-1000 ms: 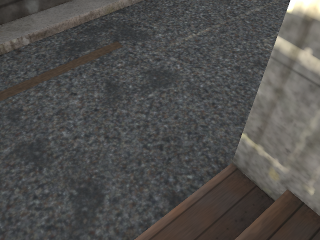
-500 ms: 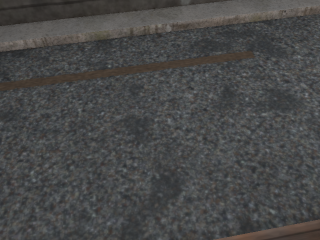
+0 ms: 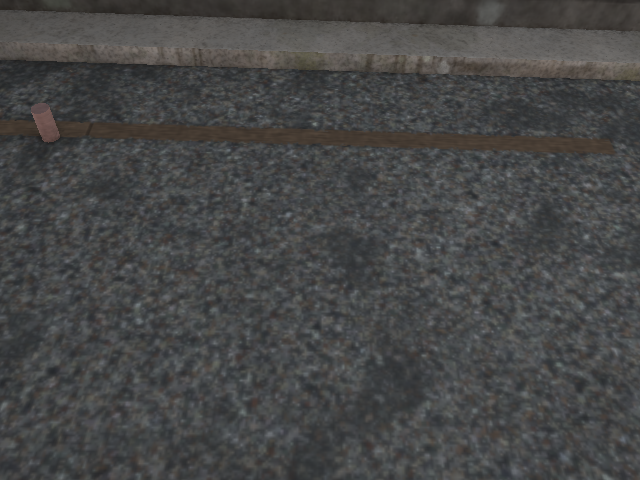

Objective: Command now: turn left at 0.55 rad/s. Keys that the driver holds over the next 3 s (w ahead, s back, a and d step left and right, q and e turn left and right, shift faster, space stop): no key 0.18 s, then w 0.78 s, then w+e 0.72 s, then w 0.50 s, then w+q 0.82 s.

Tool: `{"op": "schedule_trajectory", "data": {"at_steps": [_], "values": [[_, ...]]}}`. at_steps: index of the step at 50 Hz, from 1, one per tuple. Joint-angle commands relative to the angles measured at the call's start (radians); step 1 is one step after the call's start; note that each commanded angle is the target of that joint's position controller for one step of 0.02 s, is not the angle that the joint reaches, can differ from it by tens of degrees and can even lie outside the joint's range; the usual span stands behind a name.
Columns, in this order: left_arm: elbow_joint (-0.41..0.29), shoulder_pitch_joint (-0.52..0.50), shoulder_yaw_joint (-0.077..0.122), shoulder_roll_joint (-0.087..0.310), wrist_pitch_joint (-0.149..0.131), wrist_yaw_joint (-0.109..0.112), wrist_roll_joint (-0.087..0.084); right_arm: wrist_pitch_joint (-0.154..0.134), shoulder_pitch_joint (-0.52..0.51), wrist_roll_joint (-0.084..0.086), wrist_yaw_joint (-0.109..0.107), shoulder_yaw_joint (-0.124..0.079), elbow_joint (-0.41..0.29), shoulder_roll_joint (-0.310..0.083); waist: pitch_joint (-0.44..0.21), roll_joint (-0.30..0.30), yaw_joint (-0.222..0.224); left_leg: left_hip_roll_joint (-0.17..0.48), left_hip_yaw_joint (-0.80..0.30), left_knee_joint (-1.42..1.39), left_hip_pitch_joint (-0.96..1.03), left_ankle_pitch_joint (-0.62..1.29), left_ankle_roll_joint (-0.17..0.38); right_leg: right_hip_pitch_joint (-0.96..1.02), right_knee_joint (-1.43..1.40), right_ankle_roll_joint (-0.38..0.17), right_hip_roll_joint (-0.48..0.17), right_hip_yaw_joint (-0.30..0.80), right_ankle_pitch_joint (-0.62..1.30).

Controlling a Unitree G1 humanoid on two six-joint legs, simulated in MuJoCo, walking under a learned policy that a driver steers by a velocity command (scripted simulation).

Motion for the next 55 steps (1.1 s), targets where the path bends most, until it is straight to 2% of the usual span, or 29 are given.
{"op": "schedule_trajectory", "data": {"at_steps": [1, 5, 8, 9, 10, 11, 12, 13, 15, 17, 21, 28, 31, 33, 34, 37, 41, 43, 44, 45, 46, 47, 48, 49, 51, 52, 53, 54, 55], "values": [[-0.103, -0.127, 0.004, 0.043, 0.001, -0.002, -0.003, -0.009, 0.041, 0.013, 0.000, -0.042, -0.053, -0.165, 0.010, 0.114, -0.016, 0.275, -0.402, -0.163, 0.152, 0.133, 0.232, -0.022, -0.252, -0.016, 0.004, -0.001, -0.159], [-0.080, -0.114, -0.002, 0.039, -0.004, -0.009, -0.036, 0.015, 0.013, 0.015, 0.000, -0.060, -0.075, -0.176, -0.041, 0.128, -0.044, 0.312, -0.470, -0.136, 0.206, 0.442, 0.273, 0.118, -0.454, -0.027, 0.055, -0.008, -0.177], [-0.044, -0.014, 0.013, 0.061, -0.021, -0.014, -0.065, 0.036, -0.108, 0.022, 0.007, -0.045, -0.093, -0.150, -0.067, 0.071, 0.062, 0.268, -0.457, -0.116, 0.049, 0.491, 0.212, 0.459, -0.699, -0.105, 0.051, -0.005, 0.100], [-0.029, 0.051, 0.034, 0.097, -0.027, -0.014, -0.057, 0.038, -0.101, 0.020, 0.004, -0.036, -0.091, -0.125, -0.099, 0.040, 0.092, 0.216, -0.401, -0.049, -0.063, 0.399, 0.147, 0.664, -0.742, -0.173, 0.012, 0.030, 0.213], [-0.007, 0.160, 0.058, 0.186, -0.035, -0.013, -0.036, 0.041, 0.006, 0.017, -0.005, -0.017, -0.104, -0.022, -0.214, -0.193, 0.066, 0.044, -0.198, 0.124, -0.309, -0.109, -0.008, 0.994, -0.793, -0.424, -0.196, 0.303, 0.506], [0.034, 0.342, 0.097, 0.240, -0.041, -0.040, 0.021, 0.041, -0.024, 0.010, -0.013, -0.046, -0.105, -0.088, -0.126, -0.179, 0.181, -0.083, -0.141, 0.302, -0.625, -0.460, -0.101, 1.119, -0.950, -0.570, -0.352, 0.655, 0.116], [0.080, 0.395, 0.100, 0.209, -0.039, -0.052, 0.023, 0.049, -0.153, -0.007, -0.031, -0.058, -0.106, -0.105, 0.002, -0.030, 0.217, -0.040, -0.171, 0.402, -0.793, -0.366, -0.103, 1.096, -1.017, -0.493, -0.355, 0.685, -0.252], [0.103, 0.337, 0.074, 0.132, -0.039, -0.085, -0.013, 0.054, -0.142, -0.018, -0.047, -0.054, -0.061, -0.087, 0.065, -0.054, 0.165, -0.004, -0.195, 0.471, -0.809, -0.228, -0.099, 0.962, -1.049, -0.402, -0.299, 0.625, -0.514], [0.070, 0.135, 0.038, 0.009, -0.049, -0.100, -0.060, 0.038, -0.077, -0.044, -0.046, -0.049, 0.013, -0.070, 0.064, -0.092, 0.064, 0.045, -0.149, 0.542, -0.643, -0.008, -0.093, 0.715, -1.061, -0.364, -0.206, 0.459, -0.448], [0.080, 0.101, 0.046, 0.021, -0.066, -0.083, -0.033, 0.035, -0.059, -0.055, -0.001, -0.031, 0.046, -0.022, 0.045, -0.036, 0.037, 0.073, -0.063, 0.630, -0.544, 0.160, -0.072, 0.544, -1.081, -0.373, -0.155, 0.345, -0.332], [0.187, 0.165, 0.050, 0.041, -0.098, -0.053, 0.002, 0.040, -0.056, -0.060, 0.041, -0.018, 0.078, -0.031, 0.049, -0.044, 0.044, 0.146, 0.007, 0.658, -0.463, 0.331, -0.076, 0.433, -1.068, -0.380, -0.134, 0.245, -0.225], [0.327, 0.343, 0.001, 0.015, -0.121, -0.041, 0.010, 0.028, -0.258, -0.060, 0.009, -0.004, 0.030, -0.041, 0.077, -0.092, 0.125, 0.206, 0.059, 0.401, -0.526, 0.333, -0.062, 0.670, -0.971, -0.415, -0.183, 0.269, -0.070], [0.424, 0.586, -0.018, -0.055, -0.120, 0.016, 0.000, 0.019, -0.425, -0.058, -0.005, 0.017, -0.014, 0.018, 0.101, -0.093, 0.249, 0.239, -0.020, 0.088, -0.861, 0.531, -0.099, 1.080, -0.834, -0.403, -0.215, 0.337, -0.037], [0.442, 0.622, -0.028, -0.066, -0.108, 0.011, 0.005, 0.019, -0.477, -0.055, 0.005, 0.027, -0.011, 0.044, 0.145, -0.082, 0.249, 0.257, 0.028, 0.030, -0.792, 0.570, -0.091, 0.952, -0.816, -0.414, -0.218, 0.348, -0.022], [0.409, 0.556, -0.041, -0.088, -0.100, 0.007, -0.011, 0.019, -0.434, -0.066, 0.020, 0.036, 0.022, 0.043, 0.160, -0.028, 0.228, 0.265, 0.060, -0.093, -0.588, 0.752, -0.080, 0.741, -0.765, -0.389, -0.157, 0.255, -0.077], [0.365, 0.387, -0.039, -0.016, -0.095, -0.041, 0.010, 0.038, -0.361, -0.069, 0.044, 0.027, 0.019, -0.009, 0.196, -0.076, 0.136, 0.221, 0.126, 0.029, -0.056, 0.704, -0.050, 0.238, -0.793, -0.369, -0.122, 0.186, -0.276], [0.379, 0.397, -0.010, 0.051, -0.098, -0.022, -0.018, 0.041, -0.505, -0.060, 0.046, 0.036, -0.035, -0.026, 0.224, -0.045, 0.200, 0.221, 0.106, -0.200, -0.058, 0.478, -0.050, 0.512, -0.621, -0.319, -0.151, 0.241, -0.269], [0.401, 0.406, 0.007, 0.090, -0.066, -0.028, -0.007, 0.023, -0.387, -0.029, 0.044, 0.014, 0.045, -0.072, 0.176, 0.012, 0.163, 0.223, 0.135, -0.362, 0.106, 0.594, -0.046, 0.613, -0.423, -0.289, -0.110, 0.208, -0.185], [0.403, 0.399, 0.013, 0.107, -0.053, -0.052, 0.007, 0.007, -0.200, -0.019, 0.034, -0.020, 0.113, -0.132, 0.120, 0.060, 0.070, 0.190, 0.210, -0.416, 0.339, 0.657, -0.038, 0.560, -0.234, -0.262, -0.057, 0.138, -0.078], [0.463, 0.504, -0.008, 0.033, -0.048, -0.096, 0.075, -0.002, 0.081, -0.035, 0.036, -0.060, 0.182, -0.201, -0.023, 0.115, -0.024, 0.260, 0.155, -0.209, 0.768, 0.769, 0.047, 0.318, 0.052, -0.185, -0.022, 0.096, -0.082], [0.503, 0.728, -0.027, -0.122, -0.054, -0.125, 0.015, 0.013, 0.268, -0.052, 0.054, -0.078, 0.211, -0.287, -0.354, 0.299, 0.027, 0.426, 0.023, 0.128, 1.168, 1.250, 0.216, 0.110, 0.569, -0.126, 0.069, 0.029, -0.589], [0.393, 0.550, -0.016, -0.049, -0.069, -0.140, -0.009, 0.023, 0.365, -0.067, 0.072, -0.071, 0.229, -0.264, -0.366, 0.218, -0.070, 0.538, -0.263, -0.001, 1.189, 1.009, 0.339, -0.102, 0.753, -0.117, 0.126, 0.082, -0.609], [0.263, 0.249, -0.002, 0.011, -0.088, -0.122, -0.040, 0.017, 0.256, -0.043, 0.068, -0.088, 0.228, -0.278, -0.068, 0.206, -0.101, 0.564, -0.318, -0.161, 0.994, 0.409, 0.305, -0.430, 0.766, -0.143, 0.057, 0.046, -0.513], [0.243, 0.147, -0.005, 0.033, -0.106, -0.092, -0.029, 0.014, 0.100, -0.040, 0.055, -0.050, 0.182, -0.146, 0.056, 0.030, -0.066, 0.521, -0.249, -0.253, 0.715, 0.056, 0.223, -0.387, 0.564, -0.183, -0.038, 0.085, -0.284], [0.263, 0.171, -0.004, 0.003, -0.111, -0.062, -0.005, -0.004, -0.061, -0.058, 0.044, 0.010, 0.126, 0.007, 0.138, -0.019, 0.077, 0.475, -0.131, -0.337, 0.236, 0.138, 0.211, -0.052, 0.199, -0.235, -0.126, 0.148, 0.014], [0.266, 0.154, -0.018, -0.042, -0.098, -0.062, 0.023, -0.019, -0.130, -0.055, 0.023, 0.032, 0.114, 0.066, 0.221, 0.051, 0.127, 0.443, -0.108, -0.379, 0.071, 0.161, 0.180, -0.001, 0.043, -0.262, -0.160, 0.180, 0.126], [0.284, 0.148, -0.014, -0.045, -0.093, -0.072, 0.033, -0.039, -0.124, -0.021, 0.004, 0.033, 0.107, 0.070, 0.192, 0.027, 0.108, 0.406, -0.037, -0.435, 0.031, 0.176, 0.196, 0.069, -0.163, -0.256, -0.143, 0.167, 0.226], [0.287, 0.142, -0.009, -0.021, -0.084, -0.082, 0.032, -0.049, -0.071, -0.020, -0.005, 0.024, 0.122, 0.017, 0.152, 0.088, 0.095, 0.389, -0.017, -0.431, 0.086, 0.201, 0.219, 0.081, -0.220, -0.245, -0.105, 0.141, 0.235], [0.277, 0.138, -0.008, -0.015, -0.075, -0.088, 0.027, -0.047, -0.045, -0.044, -0.007, 0.019, 0.146, -0.010, 0.116, 0.099, 0.101, 0.388, 0.012, -0.397, 0.103, 0.277, 0.226, 0.086, -0.238, -0.235, -0.110, 0.140, 0.258]]}}
Next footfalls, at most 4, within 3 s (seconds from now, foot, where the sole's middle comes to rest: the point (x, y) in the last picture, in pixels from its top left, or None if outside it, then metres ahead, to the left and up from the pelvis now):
0.16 right None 0.07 -0.13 -0.76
0.90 left None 0.36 0.19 -0.91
1.48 right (324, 423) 0.76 -0.04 -1.06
1.84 left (257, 337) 1.03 0.14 -1.06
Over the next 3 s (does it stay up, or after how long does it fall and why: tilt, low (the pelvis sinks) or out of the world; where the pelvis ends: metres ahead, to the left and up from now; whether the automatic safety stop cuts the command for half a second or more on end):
stays up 1.43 -0.05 -0.30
